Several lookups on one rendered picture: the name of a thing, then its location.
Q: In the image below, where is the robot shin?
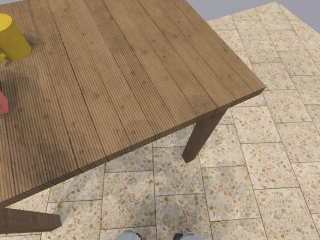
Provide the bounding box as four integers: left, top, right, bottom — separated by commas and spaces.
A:
181, 232, 194, 239
123, 229, 136, 234

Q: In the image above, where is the right robot shin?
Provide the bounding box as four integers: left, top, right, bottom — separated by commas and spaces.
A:
181, 232, 194, 239

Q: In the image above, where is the left robot shin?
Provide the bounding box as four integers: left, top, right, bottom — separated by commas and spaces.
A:
123, 229, 136, 234

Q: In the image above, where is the table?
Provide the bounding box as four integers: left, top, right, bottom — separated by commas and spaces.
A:
0, 0, 267, 234

